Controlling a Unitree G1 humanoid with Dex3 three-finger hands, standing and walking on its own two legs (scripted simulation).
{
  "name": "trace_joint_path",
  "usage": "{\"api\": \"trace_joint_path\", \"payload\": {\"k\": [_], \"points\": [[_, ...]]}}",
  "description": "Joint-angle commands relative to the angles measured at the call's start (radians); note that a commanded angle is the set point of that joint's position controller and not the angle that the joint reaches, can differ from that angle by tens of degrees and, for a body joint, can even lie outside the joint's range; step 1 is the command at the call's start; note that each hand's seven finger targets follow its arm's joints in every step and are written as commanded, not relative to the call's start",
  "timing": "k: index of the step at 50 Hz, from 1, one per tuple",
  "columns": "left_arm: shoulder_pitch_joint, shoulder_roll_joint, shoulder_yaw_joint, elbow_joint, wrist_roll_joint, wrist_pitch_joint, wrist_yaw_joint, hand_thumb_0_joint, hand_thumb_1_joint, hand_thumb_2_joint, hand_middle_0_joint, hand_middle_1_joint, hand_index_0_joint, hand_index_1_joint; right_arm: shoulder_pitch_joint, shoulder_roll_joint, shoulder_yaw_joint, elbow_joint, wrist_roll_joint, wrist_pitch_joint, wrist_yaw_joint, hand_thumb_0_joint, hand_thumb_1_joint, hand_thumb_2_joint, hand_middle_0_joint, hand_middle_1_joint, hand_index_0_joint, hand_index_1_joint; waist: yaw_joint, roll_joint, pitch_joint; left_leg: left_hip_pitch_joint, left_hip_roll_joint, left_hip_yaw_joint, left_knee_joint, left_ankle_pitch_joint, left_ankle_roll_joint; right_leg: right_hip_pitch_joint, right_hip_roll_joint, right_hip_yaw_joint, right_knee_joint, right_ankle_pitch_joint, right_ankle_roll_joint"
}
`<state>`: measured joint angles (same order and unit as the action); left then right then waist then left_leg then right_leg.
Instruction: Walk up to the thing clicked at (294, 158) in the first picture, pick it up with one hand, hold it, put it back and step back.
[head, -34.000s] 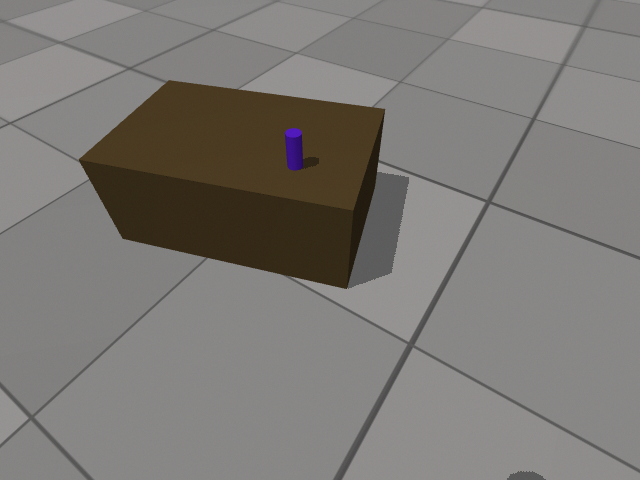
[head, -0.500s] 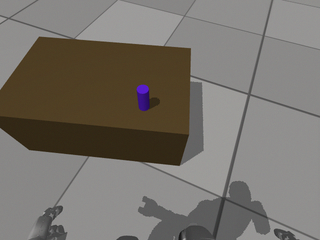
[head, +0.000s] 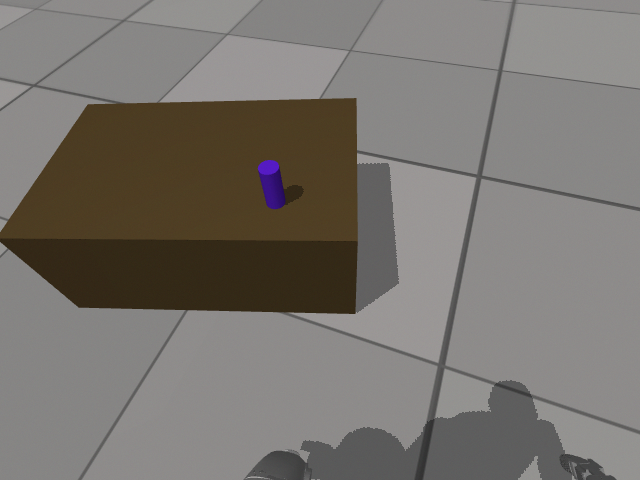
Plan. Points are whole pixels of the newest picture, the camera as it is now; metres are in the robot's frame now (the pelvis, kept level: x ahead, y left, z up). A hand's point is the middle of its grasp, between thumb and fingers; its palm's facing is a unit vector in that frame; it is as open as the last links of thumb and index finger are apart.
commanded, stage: step back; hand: left
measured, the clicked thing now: (272, 185) +0.83 +0.20 -0.28
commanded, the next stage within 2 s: stand in 1.96 s
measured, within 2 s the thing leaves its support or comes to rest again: neither
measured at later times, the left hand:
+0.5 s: hand out of the picture -0.10 +0.24 -0.16, palm faces +0.00 -0.92 -0.39, open 7.4 cm
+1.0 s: hand out of the picture -0.26 +0.23 -0.14, palm faces +0.14 -0.89 -0.44, open 7.4 cm
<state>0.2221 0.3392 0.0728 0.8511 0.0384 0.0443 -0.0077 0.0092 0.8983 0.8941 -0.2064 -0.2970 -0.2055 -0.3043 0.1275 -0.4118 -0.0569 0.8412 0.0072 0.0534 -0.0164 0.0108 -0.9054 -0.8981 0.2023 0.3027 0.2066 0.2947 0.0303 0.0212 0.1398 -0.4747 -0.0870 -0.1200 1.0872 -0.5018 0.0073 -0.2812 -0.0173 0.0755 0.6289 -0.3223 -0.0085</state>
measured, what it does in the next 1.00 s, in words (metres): walks backwards: left foot, then right foot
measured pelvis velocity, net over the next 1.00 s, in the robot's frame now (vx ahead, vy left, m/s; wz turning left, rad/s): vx -0.33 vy -0.06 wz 0.12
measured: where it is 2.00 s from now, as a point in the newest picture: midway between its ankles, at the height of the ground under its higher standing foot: outside the picture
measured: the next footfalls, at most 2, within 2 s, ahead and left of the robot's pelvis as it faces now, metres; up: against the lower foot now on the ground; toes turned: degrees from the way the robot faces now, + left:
left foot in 0.16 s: -0.03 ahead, +0.12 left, +0.00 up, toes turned +1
right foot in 0.52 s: -0.18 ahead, -0.17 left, +0.00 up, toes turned +2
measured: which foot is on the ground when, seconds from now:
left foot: up 0.00-0.14, down 0.16-0.56, up 0.58-0.92, down 0.94-1.00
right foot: down 0.00-0.20, up 0.22-0.50, down 0.52-0.98, up 1.00-1.00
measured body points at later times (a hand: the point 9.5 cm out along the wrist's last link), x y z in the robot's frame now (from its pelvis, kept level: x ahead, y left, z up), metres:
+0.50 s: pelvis -0.17 -0.04 -0.01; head -0.11 -0.03 +0.44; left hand -0.10 +0.29 -0.13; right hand -0.02 -0.35 -0.11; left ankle -0.07 +0.12 -0.73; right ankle -0.22 -0.17 -0.71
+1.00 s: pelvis -0.33 -0.06 -0.01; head -0.30 -0.06 +0.44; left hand -0.27 +0.28 -0.11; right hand -0.21 -0.35 -0.14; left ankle -0.36 +0.06 -0.73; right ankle -0.22 -0.17 -0.73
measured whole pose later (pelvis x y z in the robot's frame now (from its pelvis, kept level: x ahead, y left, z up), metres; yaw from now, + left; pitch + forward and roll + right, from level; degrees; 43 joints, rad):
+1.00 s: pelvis -0.33 -0.06 -0.01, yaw +7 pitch -4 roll +3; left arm 0.16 0.39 0.07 0.86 0.03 0.02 0.02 0.01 0.90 0.89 -0.21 -0.30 -0.21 -0.30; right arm 0.19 -0.36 -0.06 0.94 -0.04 0.05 0.02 0.01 -0.91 -0.90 0.20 0.30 0.21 0.29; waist 0.03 -0.04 0.14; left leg -0.20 -0.06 0.01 0.62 -0.36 0.01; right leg -0.42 -0.09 -0.02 0.73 -0.32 -0.02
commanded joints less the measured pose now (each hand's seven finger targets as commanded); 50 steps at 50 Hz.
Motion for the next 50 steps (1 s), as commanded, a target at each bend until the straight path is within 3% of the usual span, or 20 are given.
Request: {"api": "trace_joint_path", "payload": {"k": [1,5,7,8,9,10,11,15,21,26,27,28,29,33,37,41,44,47,49,50], "points": [[-0.073,0.271,0.074,-0.128,0.008,-0.032,0.036,0.0,0.9,0.9,-0.2,-0.3,-0.2,-0.3,0.015,-0.145,-0.031,-0.077,-0.003,-0.038,-0.024,0.0,-0.9,-0.9,0.2,0.3,0.2,0.3,0.005,-0.184,-0.12,0.003,-0.014,0.013,-0.026,-0.019,-0.011,0.081,-0.162,0.121,-0.134,0.564,-0.185],[-0.035,0.257,0.072,-0.14,-0.001,-0.018,0.049,0.0,0.9,0.9,-0.2,-0.3,-0.2,-0.3,0.051,-0.123,-0.029,-0.077,-0.017,-0.052,-0.021,0.0,-0.9,-0.9,0.2,0.3,0.2,0.3,0.016,-0.239,-0.215,0.007,0.064,0.068,-0.427,0.011,-0.01,0.332,-0.196,0.152,-0.025,0.667,-0.184],[-0.088,0.261,0.063,-0.161,-0.021,-0.003,0.042,0.0,0.9,0.9,-0.2,-0.3,-0.2,-0.3,0.14,-0.128,-0.044,-0.038,-0.027,-0.06,-0.021,0.0,-0.9,-0.9,0.2,0.3,0.2,0.3,-0.037,-0.207,-0.253,0.18,0.069,0.111,-0.732,0.279,0.008,0.266,-0.172,0.111,0.084,0.627,-0.142],[-0.093,0.239,0.053,-0.173,-0.026,0.006,0.037,0.0,0.9,0.9,-0.2,-0.3,-0.2,-0.3,0.144,-0.154,-0.056,-0.035,-0.035,-0.062,-0.02,0.0,-0.9,-0.9,0.2,0.3,0.2,0.3,-0.028,-0.149,-0.258,0.285,0.103,0.04,-0.731,0.466,0.027,0.144,-0.13,0.094,0.113,0.475,-0.091],[-0.058,0.201,0.04,-0.177,-0.027,0.01,0.032,0.0,0.9,0.9,-0.2,-0.3,-0.2,-0.3,0.107,-0.233,-0.079,-0.047,-0.048,-0.06,-0.021,0.0,-0.9,-0.9,0.2,0.3,0.2,0.3,-0.004,0.025,-0.254,0.406,0.268,-0.186,-0.697,0.642,0.087,-0.083,-0.016,0.038,0.227,0.206,-0.045],[-0.056,0.193,0.042,-0.172,-0.03,0.012,0.04,0.0,0.9,0.9,-0.2,-0.3,-0.2,-0.3,0.041,-0.301,-0.082,-0.071,-0.053,-0.055,-0.013,0.0,-0.9,-0.9,0.2,0.3,0.2,0.3,0.004,0.15,-0.205,0.364,0.414,-0.337,-0.72,0.693,0.19,-0.224,0.116,0.003,0.359,-0.265,-0.02],[-0.096,0.234,0.055,-0.165,-0.02,0.016,0.053,0.0,0.9,0.9,-0.2,-0.3,-0.2,-0.3,0.046,-0.36,-0.093,-0.08,-0.047,-0.055,-0.011,0.0,-0.9,-0.9,0.2,0.3,0.2,0.3,-0.061,0.203,-0.19,0.171,0.528,-0.445,-0.755,0.612,0.31,-0.133,0.096,0.093,0.525,-0.37,-0.009],[-0.016,0.243,0.068,-0.099,-0.032,0.016,0.031,0.0,0.9,0.9,-0.2,-0.3,-0.2,-0.3,-0.073,-0.204,-0.053,-0.095,-0.049,-0.058,-0.016,0.0,-0.9,-0.9,0.2,0.3,0.2,0.3,0.026,0.105,-0.122,0.164,0.317,-0.1,-0.706,0.578,0.199,-0.168,0.13,0.12,0.672,-0.163,-0.009],[-0.02,0.219,0.051,-0.096,-0.017,-0.009,0.02,0.0,0.9,0.9,-0.2,-0.3,-0.2,-0.3,-0.004,-0.208,-0.062,-0.097,-0.042,-0.039,-0.008,0.0,-0.9,-0.9,0.2,0.3,0.2,0.3,-0.033,0.185,-0.168,0.369,0.337,-0.107,-0.647,0.533,0.241,-0.14,0.044,0.025,0.255,-0.198,0.041],[0.085,0.243,0.062,-0.007,-0.004,-0.033,0.024,0.0,0.9,0.9,-0.2,-0.3,-0.2,-0.3,-0.03,-0.201,-0.048,-0.097,-0.022,-0.001,0.0,0.0,-0.9,-0.9,0.2,0.3,0.2,0.3,-0.007,0.134,-0.25,0.213,0.216,-0.004,-0.451,0.473,0.114,0.16,0.027,-0.037,-0.265,0.118,-0.01],[0.084,0.306,0.077,-0.013,0.009,-0.036,0.024,0.0,0.9,0.9,-0.2,-0.3,-0.2,-0.3,-0.027,-0.155,-0.035,-0.115,-0.016,-0.002,0.0,0.0,-0.9,-0.9,0.2,0.3,0.2,0.3,-0.005,-0.051,-0.212,0.007,0.106,0.011,-0.325,0.229,0.057,0.189,-0.099,0.188,-0.252,0.115,-0.052],[0.017,0.407,0.104,-0.047,0.01,-0.029,0.022,0.0,0.9,0.9,-0.2,-0.3,-0.2,-0.3,-0.042,-0.12,-0.032,-0.138,-0.016,-0.006,-0.014,0.0,-0.9,-0.9,0.2,0.3,0.2,0.3,0.009,-0.247,-0.148,-0.106,-0.035,0.023,-0.156,-0.073,-0.003,0.049,-0.299,0.382,-0.308,0.098,-0.173],[-0.037,0.451,0.107,-0.084,0.013,-0.031,0.03,0.0,0.9,0.9,-0.2,-0.3,-0.2,-0.3,-0.067,-0.163,-0.057,-0.13,-0.02,-0.001,-0.028,0.0,-0.9,-0.9,0.2,0.3,0.2,0.3,0.055,-0.295,-0.086,-0.031,0.028,-0.056,0.033,-0.13,-0.019,-0.192,-0.444,0.559,-0.383,0.048,-0.301],[-0.16,0.28,0.069,-0.095,0.004,-0.043,0.04,0.0,0.9,0.9,-0.2,-0.3,-0.2,-0.3,0.04,-0.148,-0.037,-0.046,-0.011,-0.004,-0.017,0.0,-0.9,-0.9,0.2,0.3,0.2,0.3,-0.065,-0.136,-0.088,-0.026,-0.049,-0.054,0.144,0.046,-0.012,-0.046,-0.176,0.081,-0.173,0.476,-0.142],[-0.001,0.278,0.068,-0.082,0.009,-0.045,0.056,0.0,0.9,0.9,-0.2,-0.3,-0.2,-0.3,0.004,-0.136,-0.025,-0.07,-0.023,-0.011,-0.019,0.0,-0.9,-0.9,0.2,0.3,0.2,0.3,0.027,-0.146,-0.147,-0.085,-0.002,-0.022,-0.006,0.003,-0.034,0.198,-0.203,0.113,-0.117,0.56,-0.165],[0.049,0.297,0.08,-0.068,0.001,-0.045,0.059,0.0,0.9,0.9,-0.2,-0.3,-0.2,-0.3,0.001,-0.151,-0.041,-0.059,-0.037,-0.021,-0.012,0.0,-0.9,-0.9,0.2,0.3,0.2,0.3,0.061,-0.206,-0.223,-0.046,0.055,0.017,-0.221,-0.061,-0.034,0.324,-0.29,0.224,-0.144,0.351,-0.209],[0.002,0.329,0.081,-0.067,-0.005,-0.044,0.056,0.0,0.9,0.9,-0.2,-0.3,-0.2,-0.3,0.061,-0.168,-0.053,-0.021,-0.043,-0.023,0.003,0.0,-0.9,-0.9,0.2,0.3,0.2,0.3,0.031,-0.257,-0.231,0.113,0.082,0.077,-0.389,-0.05,-0.006,0.2,-0.304,0.237,-0.188,0.168,-0.203],[-0.073,0.305,0.058,-0.069,-0.005,-0.04,0.046,0.0,0.9,0.9,-0.2,-0.3,-0.2,-0.3,0.184,-0.16,-0.066,0.057,-0.042,-0.028,0.022,0.0,-0.9,-0.9,0.2,0.3,0.2,0.3,-0.042,-0.154,-0.221,0.362,0.05,0.13,-0.682,0.117,0.041,0.001,-0.21,0.101,-0.121,-0.044,-0.103],[-0.086,0.208,0.028,-0.071,-0.02,-0.044,0.042,0.0,0.9,0.9,-0.2,-0.3,-0.2,-0.3,0.116,-0.26,-0.081,0.035,-0.063,-0.033,0.027,0.0,-0.9,-0.9,0.2,0.3,0.2,0.3,-0.058,0.216,-0.13,0.351,0.368,-0.381,-0.873,-0.282,0.178,-0.339,0.011,-0.119,0.18,-0.258,-0.011],[-0.144,0.287,0.053,-0.051,-0.009,-0.047,0.045,0.0,0.9,0.9,-0.2,-0.3,-0.2,-0.3,0.031,-0.309,-0.084,0.014,-0.055,-0.034,0.03,0.0,-0.9,-0.9,0.2,0.3,0.2,0.3,-0.08,0.187,-0.049,0.069,0.465,-0.465,-0.931,-0.439,0.267,-0.235,-0.016,-0.031,0.316,-0.282,0.004]]}}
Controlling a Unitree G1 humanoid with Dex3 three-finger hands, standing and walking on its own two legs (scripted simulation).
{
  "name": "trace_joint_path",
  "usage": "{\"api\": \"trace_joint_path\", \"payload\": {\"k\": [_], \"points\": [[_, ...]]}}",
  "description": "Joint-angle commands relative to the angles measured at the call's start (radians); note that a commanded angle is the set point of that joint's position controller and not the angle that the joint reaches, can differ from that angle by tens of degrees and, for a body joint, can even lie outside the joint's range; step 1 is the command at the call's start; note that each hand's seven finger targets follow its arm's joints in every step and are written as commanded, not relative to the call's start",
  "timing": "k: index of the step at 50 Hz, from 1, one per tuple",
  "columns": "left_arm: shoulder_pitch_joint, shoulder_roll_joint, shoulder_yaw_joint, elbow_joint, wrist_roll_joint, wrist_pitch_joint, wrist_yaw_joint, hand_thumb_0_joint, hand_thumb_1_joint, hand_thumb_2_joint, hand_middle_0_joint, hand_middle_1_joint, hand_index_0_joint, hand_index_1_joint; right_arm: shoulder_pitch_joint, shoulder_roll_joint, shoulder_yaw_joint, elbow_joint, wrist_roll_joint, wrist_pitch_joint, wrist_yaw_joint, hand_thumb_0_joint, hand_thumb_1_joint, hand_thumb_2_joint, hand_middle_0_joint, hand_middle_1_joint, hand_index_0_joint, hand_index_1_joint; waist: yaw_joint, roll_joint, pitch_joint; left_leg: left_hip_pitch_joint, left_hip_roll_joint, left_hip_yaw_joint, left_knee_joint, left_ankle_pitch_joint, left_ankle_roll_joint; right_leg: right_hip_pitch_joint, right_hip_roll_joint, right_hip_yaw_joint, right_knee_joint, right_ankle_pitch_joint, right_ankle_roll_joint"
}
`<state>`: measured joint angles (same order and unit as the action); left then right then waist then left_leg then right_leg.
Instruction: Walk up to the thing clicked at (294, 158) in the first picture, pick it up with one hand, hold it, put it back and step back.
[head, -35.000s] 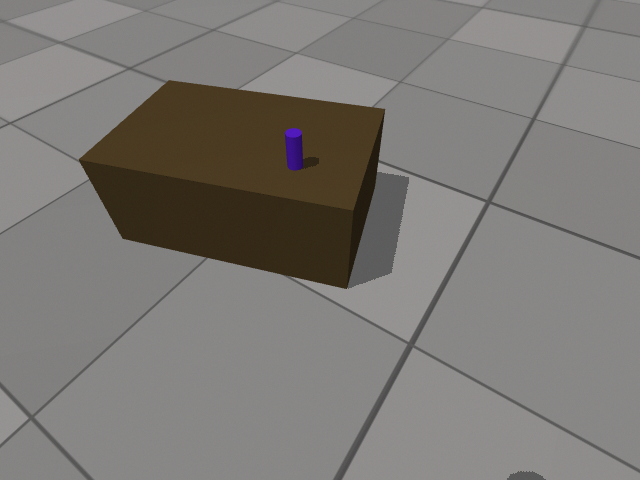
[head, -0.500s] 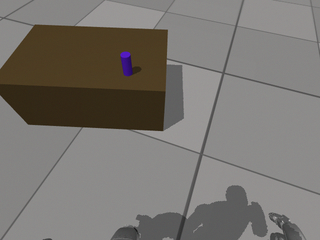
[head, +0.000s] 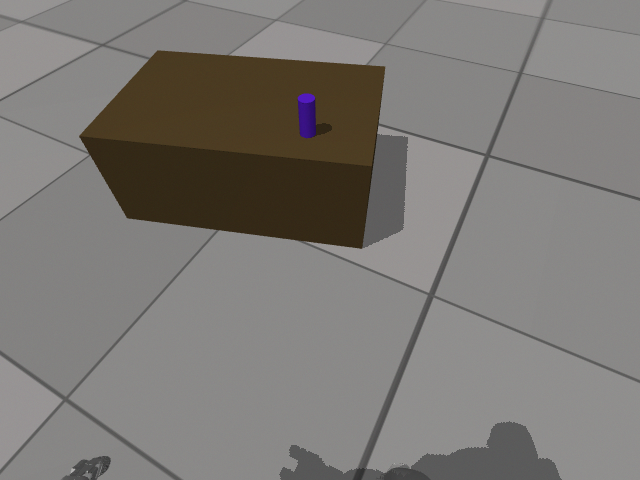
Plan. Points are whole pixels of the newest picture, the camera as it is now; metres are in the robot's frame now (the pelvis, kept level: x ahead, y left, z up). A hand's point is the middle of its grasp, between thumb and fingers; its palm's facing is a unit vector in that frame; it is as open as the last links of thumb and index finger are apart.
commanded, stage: step back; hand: left
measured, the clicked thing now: (307, 116) +1.18 +0.11 -0.27
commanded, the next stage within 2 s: stand in 0.96 s
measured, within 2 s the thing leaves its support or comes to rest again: neither
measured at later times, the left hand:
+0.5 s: hand out of the picture -0.01 +0.28 -0.12, palm faces +0.02 -0.91 -0.41, open 7.4 cm
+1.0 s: hand out of the picture +0.11 +0.29 -0.14, palm faces -0.10 -0.92 -0.38, open 7.4 cm
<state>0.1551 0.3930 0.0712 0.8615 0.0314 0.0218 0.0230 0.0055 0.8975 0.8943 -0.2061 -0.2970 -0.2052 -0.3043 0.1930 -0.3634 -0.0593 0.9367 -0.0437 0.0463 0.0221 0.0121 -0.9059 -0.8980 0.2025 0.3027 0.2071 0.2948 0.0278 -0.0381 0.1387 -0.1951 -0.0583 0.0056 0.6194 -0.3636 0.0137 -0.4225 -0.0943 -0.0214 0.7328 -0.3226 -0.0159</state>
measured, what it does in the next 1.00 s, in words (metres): steps on the spot: right foot, then left foot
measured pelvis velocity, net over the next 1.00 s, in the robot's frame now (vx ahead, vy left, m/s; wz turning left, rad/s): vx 0.03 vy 0.03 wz -0.09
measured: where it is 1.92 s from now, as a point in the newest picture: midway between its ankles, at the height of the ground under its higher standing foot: outside the picture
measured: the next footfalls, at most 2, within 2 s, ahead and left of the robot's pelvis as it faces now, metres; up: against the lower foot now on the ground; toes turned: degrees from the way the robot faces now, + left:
right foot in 0.24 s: +0.01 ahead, -0.11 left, +0.00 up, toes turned -3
left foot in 0.60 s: +0.13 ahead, +0.16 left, +0.00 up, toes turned -3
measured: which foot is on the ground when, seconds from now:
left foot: down 0.00-0.28, up 0.30-0.58, down 0.60-1.00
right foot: up 0.00-0.22, down 0.24-0.64, up 0.66-0.90, down 0.92-1.00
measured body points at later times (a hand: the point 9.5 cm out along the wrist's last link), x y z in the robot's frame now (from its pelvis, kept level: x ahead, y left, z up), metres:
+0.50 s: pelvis -0.01 +0.01 +0.02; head +0.01 -0.01 +0.47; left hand -0.01 +0.33 -0.09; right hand +0.09 -0.31 -0.11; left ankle +0.06 +0.16 -0.68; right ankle -0.02 -0.11 -0.72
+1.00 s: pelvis +0.03 +0.03 +0.00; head +0.06 +0.02 +0.45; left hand +0.12 +0.34 -0.12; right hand +0.11 -0.30 -0.11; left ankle +0.08 +0.17 -0.72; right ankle +0.01 -0.10 -0.72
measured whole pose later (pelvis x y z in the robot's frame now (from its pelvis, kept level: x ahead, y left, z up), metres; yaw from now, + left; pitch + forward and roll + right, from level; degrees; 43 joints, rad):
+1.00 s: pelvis +0.03 +0.03 +0.00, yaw -5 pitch -1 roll -1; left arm 0.21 0.37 0.05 1.00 0.04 -0.02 -0.01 0.01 0.90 0.89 -0.20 -0.30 -0.20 -0.30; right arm 0.12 -0.39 -0.06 0.97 -0.02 0.00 0.00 0.01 -0.90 -0.90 0.20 0.30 0.21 0.30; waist 0.00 0.04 0.08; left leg -0.37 0.09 0.02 0.69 -0.36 0.00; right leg -0.25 0.00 -0.01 0.62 -0.35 0.01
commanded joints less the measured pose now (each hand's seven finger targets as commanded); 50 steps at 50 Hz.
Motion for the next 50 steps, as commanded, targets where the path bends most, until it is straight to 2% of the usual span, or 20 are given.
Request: {"api": "trace_joint_path", "payload": {"k": [1,3,9,11,12,14,15,16,19,29,30,31,33,37,43,45,46,48,49,50], "points": [[-0.066,0.258,0.062,-0.04,-0.002,-0.027,0.004,0.0,0.9,0.9,-0.2,-0.3,-0.2,-0.3,-0.109,-0.329,-0.072,-0.096,-0.005,-0.035,-0.011,0.0,-0.9,-0.9,0.2,0.3,0.2,0.3,-0.033,0.191,0.013,-0.343,0.427,-0.528,-0.459,-0.555,0.245,0.011,0.051,0.092,0.259,-0.25,0.004],[0.018,0.2,0.054,0.011,-0.021,-0.029,-0.018,0.0,0.9,0.9,-0.2,-0.3,-0.2,-0.3,-0.165,-0.23,-0.041,-0.101,-0.018,-0.049,-0.017,0.0,-0.9,-0.9,0.2,0.3,0.2,0.3,0.012,0.156,0.022,-0.26,0.253,-0.268,-0.388,-0.283,0.16,0.031,0.096,0.086,0.226,-0.098,0.0],[0.043,0.176,0.044,0.033,-0.006,-0.058,-0.034,0.0,0.9,0.9,-0.2,-0.3,-0.2,-0.3,-0.077,-0.267,-0.067,-0.07,-0.017,-0.045,-0.004,0.0,-0.9,-0.9,0.2,0.3,0.2,0.3,-0.044,0.248,-0.046,-0.073,0.254,-0.225,-0.332,-0.31,0.158,0.091,0.105,-0.022,-0.126,-0.175,0.012],[0.132,0.162,0.045,0.08,0.008,-0.078,-0.022,0.0,0.9,0.9,-0.2,-0.3,-0.2,-0.3,-0.079,-0.256,-0.068,-0.069,-0.004,-0.032,0.0,0.0,-0.9,-0.9,0.2,0.3,0.2,0.3,0.002,0.208,-0.075,-0.113,0.226,-0.162,-0.201,-0.282,0.14,0.27,0.135,-0.048,-0.34,-0.042,-0.012],[0.186,0.177,0.051,0.096,0.013,-0.089,-0.013,0.0,0.9,0.9,-0.2,-0.3,-0.2,-0.3,-0.059,-0.206,-0.056,-0.069,0.003,-0.029,-0.001,0.0,-0.9,-0.9,0.2,0.3,0.2,0.3,0.024,0.12,-0.105,-0.163,0.192,-0.118,-0.051,-0.209,0.109,0.391,0.104,0.04,-0.418,-0.022,-0.027],[0.213,0.322,0.091,0.085,0.026,-0.099,-0.002,0.0,0.9,0.9,-0.2,-0.3,-0.2,-0.3,-0.118,-0.15,-0.037,-0.124,0.006,-0.038,-0.002,0.0,-0.9,-0.9,0.2,0.3,0.2,0.3,0.067,-0.122,-0.051,-0.536,0.016,-0.041,0.313,-0.211,0.006,0.44,-0.239,0.618,-0.555,-0.397,-0.161],[0.135,0.361,0.095,0.052,0.028,-0.1,-0.001,0.0,0.9,0.9,-0.2,-0.3,-0.2,-0.3,-0.132,-0.218,-0.058,-0.115,0.002,-0.042,-0.01,0.0,-0.9,-0.9,0.2,0.3,0.2,0.3,0.052,-0.066,0.017,-0.467,0.083,-0.175,0.363,-0.189,0.006,0.255,-0.346,0.721,-0.576,-0.451,-0.249],[0.084,0.337,0.091,0.037,0.016,-0.104,-0.002,0.0,0.9,0.9,-0.2,-0.3,-0.2,-0.3,-0.084,-0.251,-0.067,-0.102,0.009,-0.053,-0.006,0.0,-0.9,-0.9,0.2,0.3,0.2,0.3,0.016,-0.048,0.05,-0.433,0.123,-0.19,0.372,-0.153,0.008,0.225,-0.342,0.67,-0.541,-0.371,-0.277],[0.115,0.246,0.067,0.045,-0.001,-0.119,-0.004,0.0,0.9,0.9,-0.2,-0.3,-0.2,-0.3,-0.055,-0.208,-0.061,-0.075,0.015,-0.067,0.006,0.0,-0.9,-0.9,0.2,0.3,0.2,0.3,0.006,-0.022,-0.034,-0.406,0.088,-0.133,0.337,-0.037,-0.007,0.338,-0.168,0.326,-0.465,0.026,-0.178],[0.06,0.221,0.027,-0.004,-0.009,-0.062,-0.012,0.0,0.9,0.9,-0.2,-0.3,-0.2,-0.3,0.027,-0.179,-0.059,-0.028,0.017,-0.077,-0.015,0.0,-0.9,-0.9,0.2,0.3,0.2,0.3,-0.043,-0.092,-0.149,0.095,0.05,0.063,-0.106,0.211,-0.008,0.097,-0.072,0.089,-0.139,0.3,-0.099],[0.096,0.186,0.015,-0.001,-0.012,-0.055,-0.013,0.0,0.9,0.9,-0.2,-0.3,-0.2,-0.3,0.053,-0.215,-0.068,-0.015,0.011,-0.082,-0.024,0.0,-0.9,-0.9,0.2,0.3,0.2,0.3,-0.055,0.018,-0.17,0.15,0.092,0.009,-0.152,0.198,0.006,0.053,-0.026,0.065,-0.033,0.227,-0.079],[0.149,0.119,-0.002,-0.001,-0.021,-0.05,-0.015,0.0,0.9,0.9,-0.2,-0.3,-0.2,-0.3,0.082,-0.28,-0.081,-0.016,-0.001,-0.091,-0.033,0.0,-0.9,-0.9,0.2,0.3,0.2,0.3,-0.056,0.225,-0.217,0.18,0.298,-0.284,-0.242,0.177,0.065,-0.015,0.071,0.052,0.151,0.014,-0.033],[0.133,0.195,0.017,0.036,-0.021,-0.02,0.002,0.0,0.9,0.9,-0.2,-0.3,-0.2,-0.3,-0.013,-0.341,-0.085,-0.045,0.013,-0.094,-0.035,0.0,-0.9,-0.9,0.2,0.3,0.2,0.3,-0.042,0.174,-0.163,-0.059,0.476,-0.524,-0.354,-0.068,0.224,0.035,0.071,0.134,0.26,-0.275,-0.019],[0.157,0.194,0.028,0.071,-0.024,-0.02,-0.016,0.0,0.9,0.9,-0.2,-0.3,-0.2,-0.3,-0.111,-0.275,-0.059,-0.064,0.006,-0.102,-0.037,0.0,-0.9,-0.9,0.2,0.3,0.2,0.3,0.01,0.203,-0.096,-0.117,0.335,-0.229,-0.296,0.02,0.156,0.035,0.046,0.12,0.214,-0.173,-0.018],[0.127,0.174,0.035,0.083,-0.004,-0.03,-0.026,0.0,0.9,0.9,-0.2,-0.3,-0.2,-0.3,-0.097,-0.282,-0.072,-0.058,0.003,-0.085,-0.035,0.0,-0.9,-0.9,0.2,0.3,0.2,0.3,-0.021,0.236,-0.157,-0.098,0.323,-0.165,-0.229,0.078,0.156,0.142,0.072,0.006,-0.062,-0.104,0.006],[0.178,0.162,0.042,0.117,0.006,-0.04,-0.018,0.0,0.9,0.9,-0.2,-0.3,-0.2,-0.3,-0.139,-0.252,-0.06,-0.066,0.016,-0.073,-0.033,0.0,-0.9,-0.9,0.2,0.3,0.2,0.3,0.024,0.189,-0.193,-0.133,0.291,-0.105,-0.104,0.141,0.114,0.272,0.096,-0.017,-0.263,0.045,-0.007],[0.182,0.197,0.053,0.117,0.014,-0.047,-0.014,0.0,0.9,0.9,-0.2,-0.3,-0.2,-0.3,-0.142,-0.218,-0.048,-0.073,0.02,-0.071,-0.033,0.0,-0.9,-0.9,0.2,0.3,0.2,0.3,0.035,0.107,-0.202,-0.192,0.253,-0.065,-0.027,0.12,0.074,0.331,0.078,0.036,-0.292,0.074,-0.024],[0.06,0.305,0.034,0.085,0.003,-0.071,-0.012,0.0,0.9,0.9,-0.2,-0.3,-0.2,-0.3,-0.123,-0.112,-0.014,-0.077,0.049,-0.064,-0.033,0.0,-0.9,-0.9,0.2,0.3,0.2,0.3,-0.033,-0.104,-0.151,-0.266,0.083,-0.002,0.084,-0.089,-0.005,0.211,-0.244,0.464,-0.454,0.114,-0.141],[-0.021,0.299,0.036,0.086,0.001,-0.074,-0.014,0.0,0.9,0.9,-0.2,-0.3,-0.2,-0.3,-0.078,-0.143,-0.021,-0.032,0.049,-0.061,-0.034,0.0,-0.9,-0.9,0.2,0.3,0.2,0.3,-0.05,-0.117,-0.159,-0.08,0.122,-0.039,0.095,-0.101,0.008,0.073,-0.234,0.422,-0.427,0.049,-0.173],[-0.091,0.243,0.015,0.07,-0.002,-0.075,-0.02,0.0,0.9,0.9,-0.2,-0.3,-0.2,-0.3,-0.07,-0.164,-0.021,-0.012,0.046,-0.071,-0.024,0.0,-0.9,-0.9,0.2,0.3,0.2,0.3,-0.082,-0.094,-0.127,-0.008,0.134,-0.039,-0.014,-0.032,0.014,0.038,-0.157,0.329,-0.38,0.084,-0.124]]}}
